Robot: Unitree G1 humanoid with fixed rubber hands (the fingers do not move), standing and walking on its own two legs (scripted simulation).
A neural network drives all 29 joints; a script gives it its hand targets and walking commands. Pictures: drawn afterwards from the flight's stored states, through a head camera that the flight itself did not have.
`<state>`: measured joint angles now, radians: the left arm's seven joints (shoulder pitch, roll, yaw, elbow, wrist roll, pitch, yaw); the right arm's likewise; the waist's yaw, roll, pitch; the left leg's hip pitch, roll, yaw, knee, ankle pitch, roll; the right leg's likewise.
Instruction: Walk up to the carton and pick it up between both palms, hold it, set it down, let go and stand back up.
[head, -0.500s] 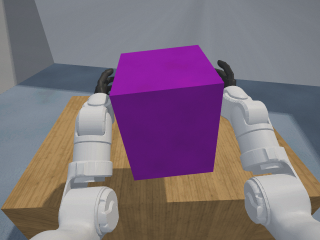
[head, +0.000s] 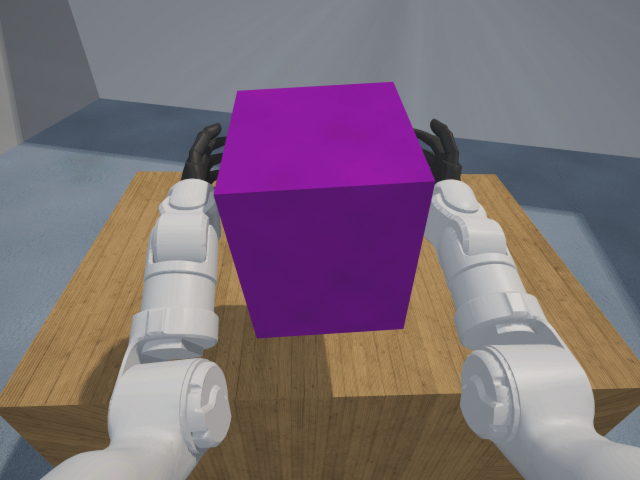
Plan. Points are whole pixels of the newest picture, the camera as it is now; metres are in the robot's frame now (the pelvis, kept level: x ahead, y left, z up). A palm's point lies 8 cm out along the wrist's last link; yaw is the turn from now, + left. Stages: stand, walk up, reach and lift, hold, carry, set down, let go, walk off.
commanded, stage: set down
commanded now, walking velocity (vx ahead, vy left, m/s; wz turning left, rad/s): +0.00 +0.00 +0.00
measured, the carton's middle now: (323, 213) +0.42 +0.01 +0.18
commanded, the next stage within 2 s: none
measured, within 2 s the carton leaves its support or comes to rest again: neither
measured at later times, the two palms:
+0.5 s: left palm (204, 201) +0.42 +0.16 +0.19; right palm (429, 209) +0.41 -0.13 +0.19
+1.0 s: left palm (213, 220) +0.43 +0.16 +0.15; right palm (428, 230) +0.40 -0.13 +0.16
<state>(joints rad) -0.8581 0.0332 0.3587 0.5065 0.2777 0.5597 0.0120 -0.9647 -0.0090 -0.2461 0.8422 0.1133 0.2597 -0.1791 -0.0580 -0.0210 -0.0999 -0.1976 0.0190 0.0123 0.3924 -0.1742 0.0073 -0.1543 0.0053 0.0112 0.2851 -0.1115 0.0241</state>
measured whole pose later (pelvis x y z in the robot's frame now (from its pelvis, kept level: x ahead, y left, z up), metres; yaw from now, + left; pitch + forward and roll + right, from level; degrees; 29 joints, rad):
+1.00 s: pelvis +0.01 +0.01 +0.00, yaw +0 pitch -2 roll -2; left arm -0.81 0.05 0.36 0.71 0.28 0.33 -0.03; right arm -0.80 0.08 -0.33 0.83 -0.03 0.09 -0.19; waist -0.07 -0.05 -0.02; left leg -0.15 0.02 0.01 0.39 -0.20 0.01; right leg -0.08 0.01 0.01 0.23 -0.11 0.03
